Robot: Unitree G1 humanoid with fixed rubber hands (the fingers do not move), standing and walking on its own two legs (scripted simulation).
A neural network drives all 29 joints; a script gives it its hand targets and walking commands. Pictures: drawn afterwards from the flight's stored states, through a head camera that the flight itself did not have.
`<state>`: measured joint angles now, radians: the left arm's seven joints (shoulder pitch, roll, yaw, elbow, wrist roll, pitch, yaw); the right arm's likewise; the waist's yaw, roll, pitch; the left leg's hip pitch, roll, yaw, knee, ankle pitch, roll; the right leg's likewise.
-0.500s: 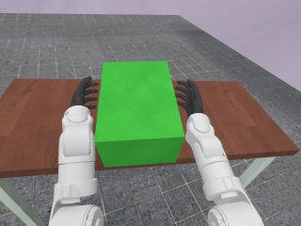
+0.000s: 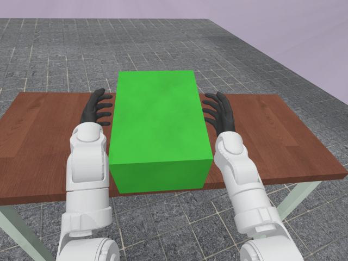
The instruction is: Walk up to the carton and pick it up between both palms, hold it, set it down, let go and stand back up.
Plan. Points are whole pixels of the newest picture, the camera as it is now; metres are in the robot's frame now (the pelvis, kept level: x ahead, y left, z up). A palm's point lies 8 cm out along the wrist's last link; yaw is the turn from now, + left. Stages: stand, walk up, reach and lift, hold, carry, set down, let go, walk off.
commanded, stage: hold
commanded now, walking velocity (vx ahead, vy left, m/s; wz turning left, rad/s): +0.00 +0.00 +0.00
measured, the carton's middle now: (159, 127) +0.40 +0.01 +0.12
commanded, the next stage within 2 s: none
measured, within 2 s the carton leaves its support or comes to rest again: neither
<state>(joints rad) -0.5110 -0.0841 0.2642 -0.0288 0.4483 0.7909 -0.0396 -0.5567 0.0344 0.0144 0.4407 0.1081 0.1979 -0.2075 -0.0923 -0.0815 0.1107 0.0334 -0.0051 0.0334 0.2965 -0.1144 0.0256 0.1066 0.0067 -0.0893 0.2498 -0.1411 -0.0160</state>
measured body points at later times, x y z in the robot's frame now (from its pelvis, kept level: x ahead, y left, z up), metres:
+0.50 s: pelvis +0.00 +0.00 +0.00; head -0.04 +0.04 +0.45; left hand +0.36 +0.16 +0.17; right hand +0.36 -0.13 +0.17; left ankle +0.05 +0.10 -0.75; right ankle +0.02 -0.10 -0.75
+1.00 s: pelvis +0.00 +0.00 +0.00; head -0.04 +0.03 +0.45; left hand +0.37 +0.15 +0.17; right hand +0.37 -0.14 +0.17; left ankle +0.05 +0.10 -0.75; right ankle +0.02 -0.10 -0.75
